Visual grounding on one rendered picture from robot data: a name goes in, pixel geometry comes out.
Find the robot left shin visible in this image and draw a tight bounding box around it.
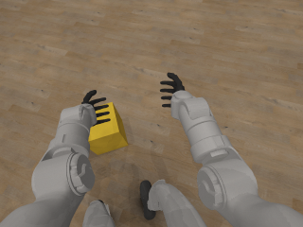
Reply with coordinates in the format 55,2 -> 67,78
89,200 -> 101,206

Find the left robot hand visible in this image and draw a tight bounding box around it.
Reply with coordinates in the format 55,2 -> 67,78
81,90 -> 111,127

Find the right robot forearm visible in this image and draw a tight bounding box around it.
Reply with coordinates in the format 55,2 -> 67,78
170,90 -> 258,186

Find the carton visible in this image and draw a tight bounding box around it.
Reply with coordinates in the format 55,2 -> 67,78
88,102 -> 129,155

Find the right robot hand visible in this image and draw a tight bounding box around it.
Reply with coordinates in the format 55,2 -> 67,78
160,72 -> 185,108

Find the right robot upper arm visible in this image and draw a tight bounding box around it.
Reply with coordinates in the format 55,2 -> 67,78
197,158 -> 303,227

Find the robot right foot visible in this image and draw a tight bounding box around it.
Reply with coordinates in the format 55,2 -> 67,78
140,180 -> 156,220

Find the left robot forearm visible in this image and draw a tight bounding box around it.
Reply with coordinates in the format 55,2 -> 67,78
31,103 -> 98,196

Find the left robot upper arm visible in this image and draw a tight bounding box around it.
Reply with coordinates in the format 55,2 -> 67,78
0,152 -> 96,227

